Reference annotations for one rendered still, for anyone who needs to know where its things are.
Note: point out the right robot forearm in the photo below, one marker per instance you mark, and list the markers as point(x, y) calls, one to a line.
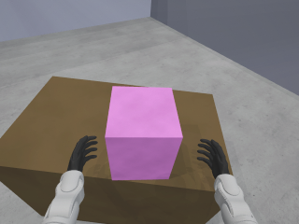
point(230, 198)

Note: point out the pedestal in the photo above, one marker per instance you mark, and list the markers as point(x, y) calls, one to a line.
point(35, 152)

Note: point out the robot right hand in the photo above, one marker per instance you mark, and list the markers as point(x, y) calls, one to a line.
point(216, 158)

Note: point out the carton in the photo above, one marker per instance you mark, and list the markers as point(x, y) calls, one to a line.
point(143, 133)

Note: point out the robot left hand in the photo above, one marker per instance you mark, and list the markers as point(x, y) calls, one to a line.
point(78, 159)

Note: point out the left robot forearm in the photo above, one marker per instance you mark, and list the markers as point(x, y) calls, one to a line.
point(69, 193)

